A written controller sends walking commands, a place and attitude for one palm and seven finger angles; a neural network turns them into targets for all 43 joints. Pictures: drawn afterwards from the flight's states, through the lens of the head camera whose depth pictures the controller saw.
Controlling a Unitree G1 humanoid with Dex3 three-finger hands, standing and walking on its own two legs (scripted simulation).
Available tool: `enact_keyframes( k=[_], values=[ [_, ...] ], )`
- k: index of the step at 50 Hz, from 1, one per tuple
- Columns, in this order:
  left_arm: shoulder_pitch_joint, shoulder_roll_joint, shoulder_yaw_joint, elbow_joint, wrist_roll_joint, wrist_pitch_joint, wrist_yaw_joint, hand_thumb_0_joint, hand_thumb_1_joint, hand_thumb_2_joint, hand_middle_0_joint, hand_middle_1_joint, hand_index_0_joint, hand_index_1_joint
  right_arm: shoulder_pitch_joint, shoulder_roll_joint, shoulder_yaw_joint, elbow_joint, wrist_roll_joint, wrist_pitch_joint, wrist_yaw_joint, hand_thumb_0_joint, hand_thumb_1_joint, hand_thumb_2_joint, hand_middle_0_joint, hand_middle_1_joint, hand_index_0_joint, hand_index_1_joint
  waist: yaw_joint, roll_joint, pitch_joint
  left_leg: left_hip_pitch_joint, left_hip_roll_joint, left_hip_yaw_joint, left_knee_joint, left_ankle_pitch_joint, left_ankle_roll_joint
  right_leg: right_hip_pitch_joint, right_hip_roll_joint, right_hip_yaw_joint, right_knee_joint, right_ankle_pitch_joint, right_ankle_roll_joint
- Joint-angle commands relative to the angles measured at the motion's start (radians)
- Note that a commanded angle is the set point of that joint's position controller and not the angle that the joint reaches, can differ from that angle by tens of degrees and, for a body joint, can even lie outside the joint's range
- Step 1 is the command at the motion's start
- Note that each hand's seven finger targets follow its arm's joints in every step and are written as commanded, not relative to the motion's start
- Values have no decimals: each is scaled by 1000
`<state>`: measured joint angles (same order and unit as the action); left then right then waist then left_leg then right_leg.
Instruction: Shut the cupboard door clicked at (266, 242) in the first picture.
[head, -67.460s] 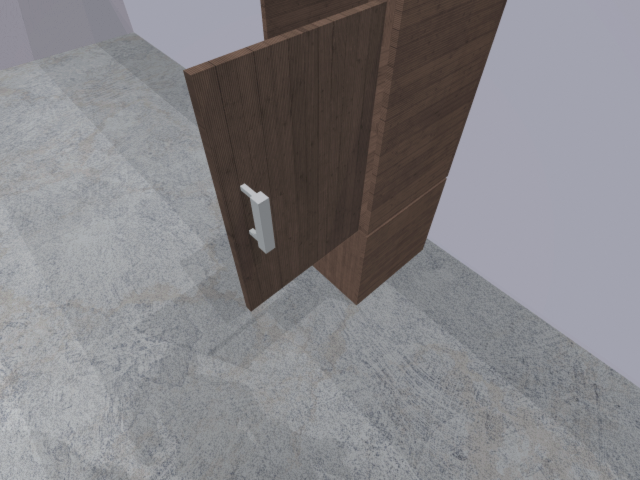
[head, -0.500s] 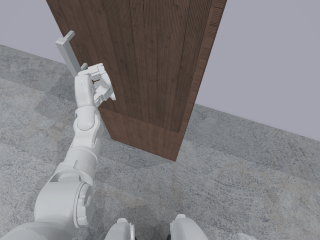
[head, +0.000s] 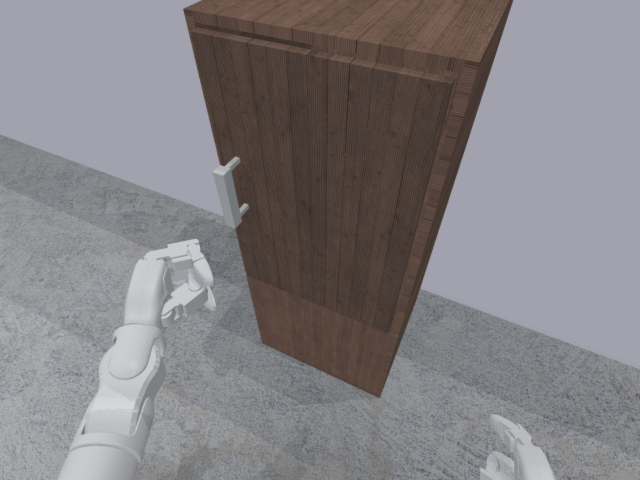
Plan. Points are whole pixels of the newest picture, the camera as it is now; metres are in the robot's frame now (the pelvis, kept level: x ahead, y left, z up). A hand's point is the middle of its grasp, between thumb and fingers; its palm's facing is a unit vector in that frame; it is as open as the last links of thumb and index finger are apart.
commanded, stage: draw the hand back to the body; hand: left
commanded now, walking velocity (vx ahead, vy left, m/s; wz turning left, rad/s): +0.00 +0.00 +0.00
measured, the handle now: (234, 192) +0.62 +0.19 -0.01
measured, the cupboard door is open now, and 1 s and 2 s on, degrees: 0 0 0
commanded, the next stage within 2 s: step back with the hand held close in 0.96 s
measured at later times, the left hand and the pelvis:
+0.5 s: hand (29, 328) +0.23 +0.28 +0.16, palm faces +0.40 -0.84 -0.36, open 5.5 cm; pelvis +0.02 +0.02 +0.02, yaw +2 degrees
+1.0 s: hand (15, 341) +0.20 +0.26 +0.19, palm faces +0.46 -0.79 -0.39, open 7.4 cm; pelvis +0.02 +0.00 +0.02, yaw +1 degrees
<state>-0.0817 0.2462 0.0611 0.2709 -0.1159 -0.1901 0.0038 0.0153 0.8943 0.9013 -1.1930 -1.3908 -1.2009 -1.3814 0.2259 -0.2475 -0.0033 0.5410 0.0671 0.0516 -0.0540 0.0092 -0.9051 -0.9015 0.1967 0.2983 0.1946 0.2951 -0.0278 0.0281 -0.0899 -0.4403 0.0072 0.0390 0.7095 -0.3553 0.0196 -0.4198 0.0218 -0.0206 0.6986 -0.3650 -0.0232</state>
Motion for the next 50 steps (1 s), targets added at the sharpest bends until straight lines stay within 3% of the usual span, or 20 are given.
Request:
enact_keyframes(
  k=[1, 4, 8, 13, 17, 19, 25, 27, 29, 32, 34, 37, 38, 42, 45, 50],
  values=[
    [-202, 194, 95, -380, 21, 12, 63, 0, 900, 900, -970, -1140, -970, -1140, -123, -85, -11, -156, -5, -38, -30, 0, -900, -900, 200, 300, 200, 300, 25, -38, -130, 175, -3, -34, -180, 167, 20, 157, -27, 31, -198, 211, 10],
    [-142, 167, 71, -445, 29, 47, 72, 0, 900, 900, -887, -1050, -887, -1050, -136, -81, 3, -151, -8, -50, -37, 0, -900, -900, 200, 300, 200, 300, 24, 31, -72, 247, 5, -50, -233, 186, 14, 161, -20, 11, -234, 212, 2],
    [-17, 158, 78, -559, 36, 76, 82, 0, 900, 900, -777, -930, -777, -930, -137, -79, 14, -147, -18, -79, -33, 0, -900, -900, 200, 300, 200, 300, 36, 73, -73, 323, 16, -72, -283, 273, 2, 225, -17, -8, -260, 265, -5],
    [134, 193, 148, -650, 35, 101, 88, 0, 900, 900, -640, -780, -640, -780, -150, -81, 18, -140, -31, -93, -26, 0, -900, -900, 200, 300, 200, 300, 51, -2, -39, 331, 21, -75, -323, 321, -2, 283, -17, -15, -299, 303, -2],
    [207, 259, 244, -749, 37, 106, 97, 0, 900, 900, -530, -660, -530, -660, -159, -83, 15, -125, -40, -110, -21, 0, -900, -900, 200, 300, 200, 300, 68, 48, -37, 345, 22, -79, -329, 380, -9, 313, -14, -16, -316, 333, -1],
    [239, 263, 263, -817, 41, 101, 103, 0, 900, 900, -475, -600, -475, -600, -157, -74, 18, -125, -41, -121, -17, 0, -900, -900, 200, 300, 200, 300, 71, 108, -60, 364, 25, -83, -326, 434, -19, 331, -20, -17, -307, 345, -3],
    [408, 287, 351, -880, 34, 103, 112, 0, 900, 900, -310, -420, -310, -420, -156, -75, 7, -109, -44, -145, -9, 0, -900, -900, 200, 300, 200, 300, 80, 81, -27, 349, 27, -80, -331, 438, -25, 336, -18, -26, -317, 342, 2],
    [471, 313, 400, -876, 31, 102, 114, 0, 900, 900, -255, -360, -255, -360, -158, -81, -1, -106, -42, -152, -9, 0, -900, -900, 200, 300, 200, 300, 90, 45, -7, 329, 28, -79, -334, 432, -24, 338, -13, -26, -324, 346, 3],
    [495, 329, 437, -893, 26, 96, 116, 0, 900, 900, -200, -300, -200, -300, -155, -79, -3, -108, -40, -152, -10, 0, -900, -900, 200, 300, 200, 300, 93, 48, -7, 322, 23, -70, -331, 417, -23, 342, -18, -26, -319, 346, 3],
    [492, 242, 356, -805, 31, 108, 109, 0, 900, 900, -200, -300, -200, -300, -154, -89, -8, -94, -40, -152, -13, 0, -900, -900, 200, 300, 200, 300, 72, 3, 84, 302, 22, -61, -341, 347, -12, 282, -19, -23, -341, 303, 8],
    [433, 255, 354, -810, 36, 105, 115, 0, 900, 900, -200, -300, -200, -300, -151, -95, -11, -92, -40, -154, -16, 0, -900, -900, 200, 300, 200, 300, 66, 8, 93, 297, 20, -67, -350, 275, -7, 265, -24, -21, -342, 241, 9],
    [408, 284, 370, -839, 40, 94, 122, 0, 900, 900, -200, -300, -200, -300, -156, -100, -15, -87, -45, -164, -25, 0, -900, -900, 200, 300, 200, 300, 76, 6, 39, 318, 11, -60, -341, 275, 7, 287, -26, -12, -348, 250, 10],
    [399, 291, 372, -869, 42, 88, 124, 0, 900, 900, -200, -300, -200, -300, -157, -95, -14, -91, -45, -168, -28, 0, -900, -900, 200, 300, 200, 300, 80, 30, -10, 331, 7, -56, -337, 282, 8, 313, -31, -10, -337, 255, 10],
    [429, 342, 415, -925, 44, 73, 135, 0, 900, 900, -200, -300, -200, -300, -170, -84, -10, -85, -48, -190, -32, 0, -900, -900, 200, 300, 200, 300, 96, 65, -47, 334, -1, -48, -320, 316, 8, 343, -31, -3, -335, 303, 7],
    [461, 325, 414, -912, 43, 70, 136, 0, 900, 900, -200, -300, -200, -300, -171, -70, -2, -80, -47, -197, -31, 0, -900, -900, 200, 300, 200, 300, 96, 95, -1, 316, -2, -43, -318, 340, 2, 333, -32, -9, -327, 328, 4],
    [471, 287, 398, -816, 31, 78, 121, 0, 900, 900, -200, -300, -200, -300, -168, -70, -6, -76, -42, -184, -29, 0, -900, -900, 200, 300, 200, 300, 85, 34, 103, 295, 7, -34, -331, 287, 4, 275, -29, -1, -358, 274, 12]
  ],
)
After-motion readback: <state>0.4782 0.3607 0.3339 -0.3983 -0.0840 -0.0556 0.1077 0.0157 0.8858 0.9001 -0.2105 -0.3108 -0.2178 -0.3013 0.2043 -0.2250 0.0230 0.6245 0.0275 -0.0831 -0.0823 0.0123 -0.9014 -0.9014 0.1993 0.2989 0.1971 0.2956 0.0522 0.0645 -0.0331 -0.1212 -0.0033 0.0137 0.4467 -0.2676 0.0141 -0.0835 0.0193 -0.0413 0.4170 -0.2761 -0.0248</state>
